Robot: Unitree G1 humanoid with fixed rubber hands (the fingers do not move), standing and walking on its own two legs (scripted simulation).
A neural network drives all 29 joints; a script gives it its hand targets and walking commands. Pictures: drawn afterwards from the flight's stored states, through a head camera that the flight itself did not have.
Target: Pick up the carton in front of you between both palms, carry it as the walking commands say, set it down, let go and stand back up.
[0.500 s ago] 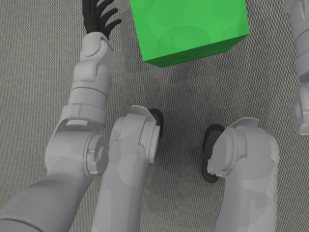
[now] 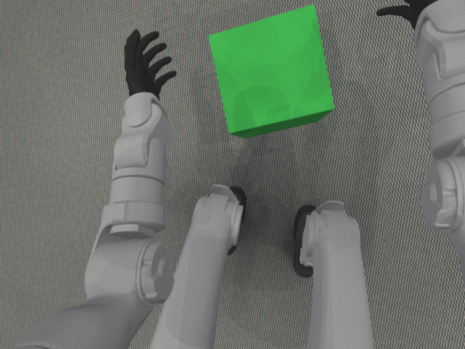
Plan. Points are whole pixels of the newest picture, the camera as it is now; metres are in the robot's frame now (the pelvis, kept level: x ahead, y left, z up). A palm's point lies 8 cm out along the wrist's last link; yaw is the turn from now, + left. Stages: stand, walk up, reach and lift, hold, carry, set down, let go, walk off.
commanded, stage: set down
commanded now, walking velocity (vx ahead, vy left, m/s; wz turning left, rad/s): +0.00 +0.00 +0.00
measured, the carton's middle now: (271, 85) +0.53 +0.03 -0.40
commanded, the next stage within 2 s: let go in 0.32 s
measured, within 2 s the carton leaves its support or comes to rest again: neither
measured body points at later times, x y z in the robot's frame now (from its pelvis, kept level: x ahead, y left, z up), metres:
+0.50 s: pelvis +0.03 -0.01 +0.13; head +0.31 -0.04 +0.48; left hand +0.45 +0.20 +0.02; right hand +0.56 -0.19 +0.02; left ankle +0.12 +0.12 -0.49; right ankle +0.08 -0.10 -0.49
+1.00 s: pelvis +0.11 +0.02 +0.23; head +0.24 -0.01 +0.66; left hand +0.33 +0.24 +0.15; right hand +0.39 -0.21 +0.12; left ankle +0.12 +0.12 -0.49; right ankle +0.08 -0.10 -0.49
